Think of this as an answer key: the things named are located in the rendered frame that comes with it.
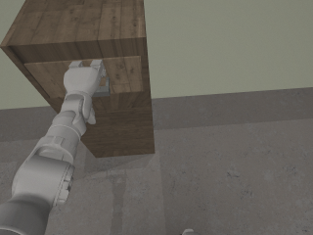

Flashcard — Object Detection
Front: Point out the left robot hand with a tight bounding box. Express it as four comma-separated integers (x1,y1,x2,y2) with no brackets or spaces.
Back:
64,59,107,124

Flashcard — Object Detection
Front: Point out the cabinet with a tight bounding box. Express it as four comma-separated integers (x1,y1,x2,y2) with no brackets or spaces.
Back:
0,0,156,159

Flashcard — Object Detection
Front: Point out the robot left upper arm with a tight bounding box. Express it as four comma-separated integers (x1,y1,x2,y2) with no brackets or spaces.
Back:
0,155,75,235

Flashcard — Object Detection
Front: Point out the handle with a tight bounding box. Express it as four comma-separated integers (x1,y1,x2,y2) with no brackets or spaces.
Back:
65,76,111,98

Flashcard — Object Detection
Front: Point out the drawer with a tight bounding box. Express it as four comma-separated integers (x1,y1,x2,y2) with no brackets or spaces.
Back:
24,56,144,98

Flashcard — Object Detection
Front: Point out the left robot forearm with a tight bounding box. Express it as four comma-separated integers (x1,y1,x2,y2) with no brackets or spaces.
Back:
12,90,93,197

